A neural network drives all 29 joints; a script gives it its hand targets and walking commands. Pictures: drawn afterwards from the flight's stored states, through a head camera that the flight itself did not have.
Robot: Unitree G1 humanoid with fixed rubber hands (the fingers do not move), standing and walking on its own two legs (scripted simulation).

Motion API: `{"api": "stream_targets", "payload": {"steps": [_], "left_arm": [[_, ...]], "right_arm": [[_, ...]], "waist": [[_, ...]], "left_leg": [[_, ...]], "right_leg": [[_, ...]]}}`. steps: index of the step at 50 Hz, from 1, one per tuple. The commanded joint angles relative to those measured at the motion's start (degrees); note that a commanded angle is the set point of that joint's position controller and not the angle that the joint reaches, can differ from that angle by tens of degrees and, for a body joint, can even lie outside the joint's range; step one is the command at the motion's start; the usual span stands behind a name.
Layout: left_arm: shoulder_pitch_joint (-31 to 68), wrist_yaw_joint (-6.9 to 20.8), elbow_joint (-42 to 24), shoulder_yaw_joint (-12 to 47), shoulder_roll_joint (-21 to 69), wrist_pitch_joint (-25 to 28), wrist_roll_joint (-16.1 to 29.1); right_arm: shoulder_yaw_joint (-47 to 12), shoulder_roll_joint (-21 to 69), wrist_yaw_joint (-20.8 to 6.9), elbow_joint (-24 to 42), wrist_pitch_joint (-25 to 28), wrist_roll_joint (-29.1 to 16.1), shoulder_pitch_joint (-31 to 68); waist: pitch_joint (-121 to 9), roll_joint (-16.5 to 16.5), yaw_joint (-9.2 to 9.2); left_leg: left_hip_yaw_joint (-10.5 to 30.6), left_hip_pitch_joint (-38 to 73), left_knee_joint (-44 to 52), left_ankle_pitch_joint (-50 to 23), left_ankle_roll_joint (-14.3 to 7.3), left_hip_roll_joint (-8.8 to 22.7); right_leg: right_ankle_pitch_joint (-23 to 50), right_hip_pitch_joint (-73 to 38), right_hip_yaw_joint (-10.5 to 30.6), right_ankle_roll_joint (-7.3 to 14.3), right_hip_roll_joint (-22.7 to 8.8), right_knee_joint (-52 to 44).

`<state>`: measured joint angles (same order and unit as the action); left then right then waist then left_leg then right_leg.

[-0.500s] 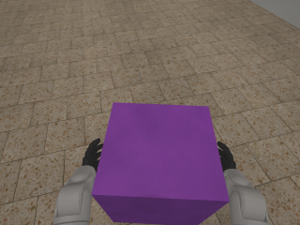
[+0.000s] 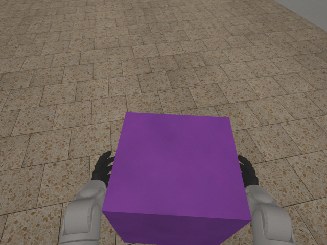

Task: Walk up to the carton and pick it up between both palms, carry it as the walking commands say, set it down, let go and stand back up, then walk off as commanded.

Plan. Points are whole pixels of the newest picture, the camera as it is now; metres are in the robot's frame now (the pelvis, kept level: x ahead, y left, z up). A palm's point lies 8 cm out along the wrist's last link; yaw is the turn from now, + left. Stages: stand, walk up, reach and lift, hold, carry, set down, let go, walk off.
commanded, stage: carry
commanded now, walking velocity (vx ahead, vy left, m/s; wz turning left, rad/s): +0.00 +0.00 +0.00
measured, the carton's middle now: (173, 184) +0.28 +0.00 -0.03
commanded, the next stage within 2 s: none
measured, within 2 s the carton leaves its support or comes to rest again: neither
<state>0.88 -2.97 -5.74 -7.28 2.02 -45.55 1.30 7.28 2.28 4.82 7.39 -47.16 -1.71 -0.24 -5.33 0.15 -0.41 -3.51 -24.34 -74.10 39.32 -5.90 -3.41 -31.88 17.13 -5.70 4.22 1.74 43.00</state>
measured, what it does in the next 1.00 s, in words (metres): walks ahead: left foot, then right foot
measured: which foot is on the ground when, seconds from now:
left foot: up 0.00-0.12, down 0.14-0.46, up 0.48-0.68, down 0.70-1.00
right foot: down 0.00-0.14, up 0.16-0.42, down 0.44-0.72, up 0.74-0.98, down 1.00-1.00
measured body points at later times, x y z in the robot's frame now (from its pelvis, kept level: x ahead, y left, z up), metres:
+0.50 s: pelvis +0.31 +0.04 +0.00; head +0.32 +0.04 +0.45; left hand +0.59 +0.21 +0.03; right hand +0.58 -0.14 +0.02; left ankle +0.15 +0.09 -0.67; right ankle +0.28 -0.06 -0.70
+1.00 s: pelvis +0.58 +0.08 +0.00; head +0.59 +0.08 +0.45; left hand +0.86 +0.26 +0.03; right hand +0.87 -0.09 +0.03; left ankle +0.45 +0.14 -0.70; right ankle +0.58 -0.02 -0.70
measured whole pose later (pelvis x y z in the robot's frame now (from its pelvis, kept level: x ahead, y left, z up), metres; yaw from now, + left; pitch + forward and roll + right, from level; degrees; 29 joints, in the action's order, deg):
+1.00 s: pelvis +0.58 +0.08 +0.00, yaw +1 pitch +5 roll -1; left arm 3.9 -3.7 -4.6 -7.5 0.6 -46.8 1.3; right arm 7.3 1.9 4.6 4.6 -47.4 -1.3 3.7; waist -5.9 -0.9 0.2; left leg -3.0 -13.0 -41.6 33.7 -5.2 -3.1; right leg -28.2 27.5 -3.0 3.6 1.8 47.4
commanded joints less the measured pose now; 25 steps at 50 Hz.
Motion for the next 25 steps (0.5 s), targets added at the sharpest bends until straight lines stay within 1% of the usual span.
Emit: {"api": "stream_targets", "payload": {"steps": [1,2,3,4,5,6,7,8,9,10,11,12,13,14,15,16,17,18,19,20,21,22,23,24,25], "left_arm": [[19.8,2.7,-8.6,25.2,22.7,2.5,3.8],[24.4,2.1,-19.5,27.5,22.9,3.4,7.9],[20.5,2.8,-12.5,25.5,19.6,3.0,4.8],[24.4,2.6,-19.4,27.0,21.0,3.4,7.9],[24.3,3.2,-13.7,26.4,19.8,3.3,5.3],[25.7,3.2,-12.3,27.2,22.0,3.1,5.4],[20.5,5.0,1.2,24.6,19.5,3.3,0.0],[32.7,2.7,-18.9,36.1,31.5,4.0,14.5],[23.6,4.7,-9.4,29.0,28.9,3.5,5.4],[29.7,4.1,-15.5,29.7,31.7,4.0,7.9],[29.7,3.5,-12.5,26.6,30.1,3.4,6.8],[33.4,3.4,-9.9,24.5,27.9,3.2,5.8],[32.4,2.9,-14.8,26.2,29.3,3.0,7.8],[27.5,2.6,-11.3,24.2,28.2,2.2,6.4],[27.1,2.5,-11.1,24.5,28.2,1.9,6.2],[26.4,2.4,-14.7,26.5,29.2,1.6,7.5],[24.5,1.9,-15.1,26.0,28.4,1.0,8.0],[24.2,1.9,-14.4,25.4,27.6,0.7,7.2],[23.3,2.3,-11.4,24.3,26.4,0.6,5.8],[25.5,2.3,-12.8,24.4,26.4,1.0,5.9],[22.9,2.9,-8.6,23.6,25.3,1.2,4.0],[22.8,3.4,-6.9,22.7,25.3,2.2,3.7],[24.7,3.9,-3.0,23.4,26.6,3.0,2.5],[26.1,3.7,-9.0,25.6,28.3,3.6,5.2],[27.3,3.2,-15.7,27.9,29.4,3.6,8.4]], "right_arm": [[-21.9,20.0,-4.8,4.5,4.7,-1.0,18.0],[-24.0,20.4,-3.9,15.6,5.4,-4.9,22.5],[-21.8,17.9,-4.4,8.5,4.8,-1.3,19.0],[-23.6,20.0,-4.0,14.7,5.1,-3.9,22.1],[-22.2,19.3,-4.9,8.1,5.2,-1.7,21.1],[-21.7,19.8,-5.0,7.2,5.5,-2.2,23.1],[-18.4,17.3,-6.4,-7.2,5.7,4.0,16.5],[-31.0,28.2,-4.7,12.9,6.2,-11.2,30.0],[-26.8,25.2,-6.7,10.3,5.6,-2.9,24.4],[-28.5,27.4,-6.4,17.2,5.7,-6.0,30.9],[-25.6,26.2,-5.9,13.0,5.4,-4.9,30.0],[-23.8,24.5,-5.5,10.4,5.2,-4.2,33.7],[-25.5,26.0,-4.8,14.9,4.9,-6.2,32.1],[-24.8,24.5,-4.4,13.2,4.4,-5.5,29.3],[-24.8,24.7,-4.2,12.1,4.1,-5.1,27.8],[-26.4,25.5,-4.1,15.1,3.9,-6.1,27.0],[-25.6,24.2,-3.5,17.2,3.6,-6.4,26.5],[-25.3,24.0,-3.7,16.3,3.2,-6.2,26.6],[-24.1,22.8,-3.9,13.2,3.2,-4.4,25.8],[-23.2,22.3,-3.9,13.7,3.4,-4.7,26.5],[-21.9,21.6,-4.4,9.0,3.4,-2.2,24.3],[-22.5,21.9,-4.9,10.1,4.1,-2.3,27.3],[-23.7,23.5,-5.8,6.2,4.5,-1.7,29.5],[-25.1,24.8,-5.8,10.9,5.0,-4.8,29.6],[-26.5,25.6,-5.3,15.8,5.3,-7.3,29.5]], "waist": [[-14.3,2.5,3.42],[-17.2,3.8,2.58],[-19.3,4.3,1.1],[-22.9,3.4,-1.33],[-25.6,-5.2,-2.88],[-21.4,-17.8,-1.45],[-23.3,-16.8,-1.1],[-19.3,-13.2,-1.77],[-16.3,-11.0,-1.54],[-10.0,-6.8,-1.68],[-6.9,-7.3,-1.61],[-7.3,-3.8,-1.39],[-6.5,-5.3,-1.38],[-8.0,-7.3,-1.37],[-9.5,-8.8,-1.39],[-11.2,-10.2,-1.17],[-14.5,-13.0,-0.95],[-15.4,-13.8,-0.34],[-18.5,-11.5,0.51],[-21.4,-9.4,1.63],[-25.3,-3.2,1.92],[-27.1,12.2,2.63],[-24.2,20.4,2.61],[-20.7,17.5,3.53],[-18.4,9.0,3.3]], "left_leg": [[2.0,-34.9,17.6,-3.1,1.0,2.8],[0.5,-24.1,29.4,-10.7,1.4,1.8],[-0.8,-5.7,39.2,-24.3,1.2,-0.4],[-0.5,13.1,46.9,-43.4,0.9,-1.4],[10.7,29.9,44.8,-78.8,-4.6,7.1],[25.8,36.1,42.7,-119.5,-11.3,17.0],[27.8,38.1,41.0,-123.8,-12.7,19.4],[29.2,34.5,43.2,-120.7,-13.6,19.2],[29.8,33.6,43.1,-109.1,-14.4,20.6],[29.6,30.1,43.6,-101.2,-13.4,19.3],[28.4,27.5,44.1,-94.7,-12.9,18.0],[27.8,25.1,44.5,-89.8,-11.9,17.4],[26.2,26.5,44.4,-92.7,-10.6,16.0],[24.5,31.5,42.6,-97.5,-9.8,15.8],[22.4,33.8,41.8,-100.3,-9.3,15.5],[20.3,36.5,40.8,-104.2,-7.8,14.6],[17.5,38.5,39.0,-107.6,-6.5,13.7],[13.3,35.9,37.0,-106.5,-5.1,12.1],[10.5,31.5,32.5,-104.1,-4.0,11.4],[7.7,24.7,24.9,-99.7,-1.2,10.3],[6.2,12.0,15.7,-79.4,2.8,7.9],[3.1,-2.9,0.0,-32.7,5.6,1.8],[5.1,-15.6,-5.0,-2.0,6.6,-1.8],[9.6,-24.6,-8.0,5.2,5.8,0.4],[10.7,-29.4,-5.7,6.1,2.8,1.4]], "right_leg": [[92.7,-46.2,17.8,4.5,-14.7,-3.5],[91.7,-41.2,11.9,3.0,-12.1,-1.6],[87.1,-28.1,6.1,1.2,-10.0,2.0],[79.5,-18.5,2.0,-0.5,-9.1,10.3],[47.5,-3.3,-0.2,-3.6,-3.5,26.1],[0.6,12.1,3.1,-5.2,5.5,36.9],[-1.7,11.3,9.5,-4.2,4.4,37.2],[-3.8,15.7,9.2,-3.3,4.6,36.5],[-2.4,20.2,10.5,-3.2,2.6,34.6],[-3.4,24.0,10.0,-2.1,1.8,34.4],[-3.7,24.6,10.5,-1.9,0.5,31.7],[-2.4,22.0,10.8,-2.0,-0.5,29.5],[-1.6,23.5,9.0,-2.1,-0.7,25.1],[-1.9,26.4,7.5,-2.0,-1.2,21.3],[-0.6,26.9,6.4,-1.9,-1.3,18.6],[1.0,26.2,4.3,-1.7,-1.7,10.1],[5.2,22.8,1.7,-1.8,-0.5,2.8],[10.0,16.7,-0.3,-1.5,0.2,-4.5],[19.1,7.4,-1.5,-1.4,0.5,-11.3],[35.8,-4.9,-0.3,-0.3,-1.4,-15.4],[65.7,-21.5,8.8,4.6,-8.4,-10.3],[109.4,-34.4,21.1,13.5,-19.6,-5.8],[124.1,-40.4,27.7,17.3,-23.1,-5.4],[113.7,-42.3,27.9,16.2,-22.6,-6.1],[104.2,-42.3,26.7,12.9,-21.5,-6.6]]}}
